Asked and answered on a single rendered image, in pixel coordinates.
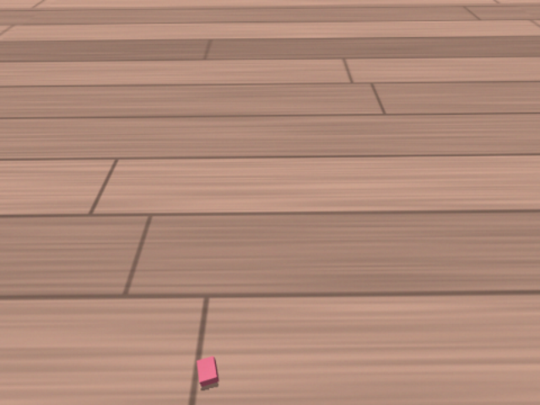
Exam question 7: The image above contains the small box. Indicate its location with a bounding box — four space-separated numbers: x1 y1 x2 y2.
197 356 219 386

